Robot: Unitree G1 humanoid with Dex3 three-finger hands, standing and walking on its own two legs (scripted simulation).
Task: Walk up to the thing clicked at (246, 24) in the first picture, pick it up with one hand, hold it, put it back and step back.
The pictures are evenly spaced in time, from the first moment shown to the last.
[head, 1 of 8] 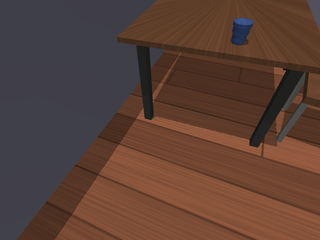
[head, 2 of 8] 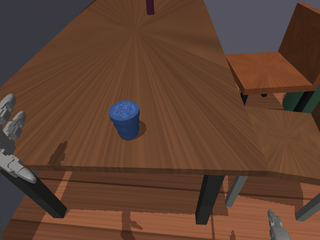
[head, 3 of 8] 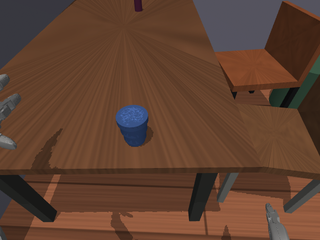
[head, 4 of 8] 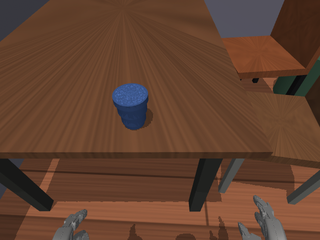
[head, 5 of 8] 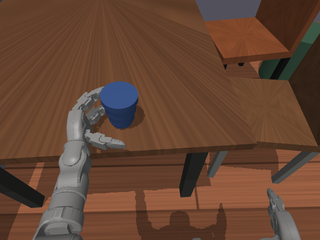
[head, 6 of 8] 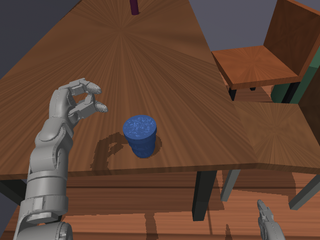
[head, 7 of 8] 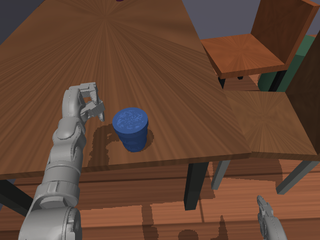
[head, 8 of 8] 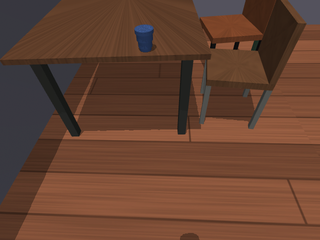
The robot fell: no
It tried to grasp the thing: yes
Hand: left
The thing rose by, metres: 0.00
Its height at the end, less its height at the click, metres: +0.00
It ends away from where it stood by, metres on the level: 0.11
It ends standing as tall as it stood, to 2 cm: yes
